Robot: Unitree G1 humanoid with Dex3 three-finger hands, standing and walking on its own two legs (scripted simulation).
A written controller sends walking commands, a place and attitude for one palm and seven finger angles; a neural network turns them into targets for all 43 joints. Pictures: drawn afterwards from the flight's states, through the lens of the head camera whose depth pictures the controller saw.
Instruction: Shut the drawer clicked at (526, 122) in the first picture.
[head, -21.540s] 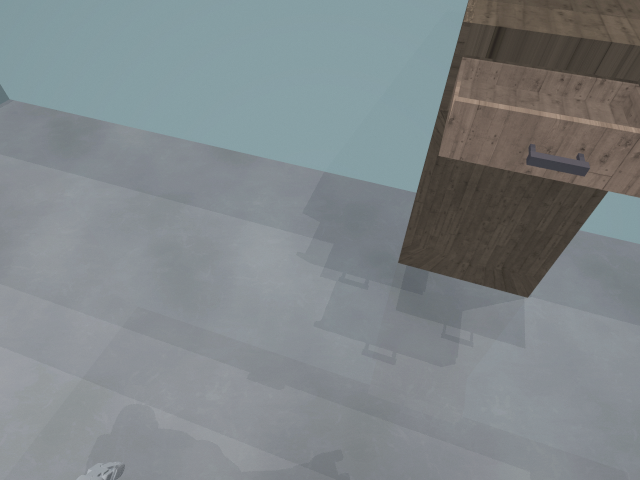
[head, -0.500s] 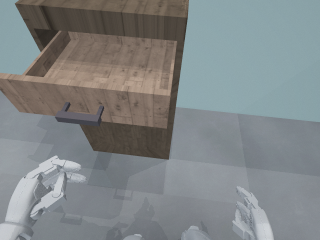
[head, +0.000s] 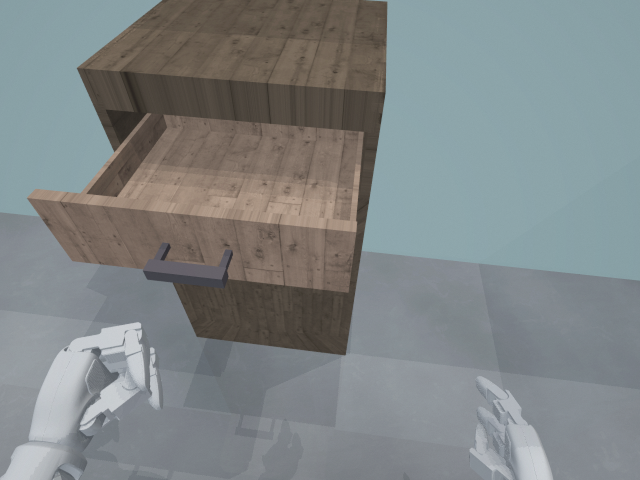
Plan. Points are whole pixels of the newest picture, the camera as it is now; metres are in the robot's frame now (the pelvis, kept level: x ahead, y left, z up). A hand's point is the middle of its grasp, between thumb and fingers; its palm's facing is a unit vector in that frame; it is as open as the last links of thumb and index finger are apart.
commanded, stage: raise the hand and make a fist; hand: left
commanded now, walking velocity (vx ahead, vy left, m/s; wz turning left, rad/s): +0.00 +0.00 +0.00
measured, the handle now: (191, 263) +0.39 +0.22 +0.04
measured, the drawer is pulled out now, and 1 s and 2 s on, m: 0.23 0.23 0.23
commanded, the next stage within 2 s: bring the fist close to the handle in 0.70 s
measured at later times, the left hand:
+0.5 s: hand (142, 362) +0.20 +0.19 +0.13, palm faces +0.00 -1.00 -0.08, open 3.3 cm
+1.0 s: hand (146, 356) +0.21 +0.20 +0.11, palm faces +0.04 -1.00 -0.07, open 3.3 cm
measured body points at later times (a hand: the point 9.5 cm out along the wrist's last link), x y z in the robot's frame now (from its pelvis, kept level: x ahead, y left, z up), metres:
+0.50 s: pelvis +0.01 +0.00 +0.02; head -0.01 -0.01 +0.47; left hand +0.19 +0.24 +0.14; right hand +0.19 -0.22 -0.04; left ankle -0.05 +0.08 -0.70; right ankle +0.04 -0.12 -0.70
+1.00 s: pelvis -0.01 -0.02 +0.02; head -0.01 -0.04 +0.47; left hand +0.21 +0.25 +0.12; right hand +0.18 -0.25 -0.05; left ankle -0.05 +0.08 -0.70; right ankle +0.04 -0.12 -0.70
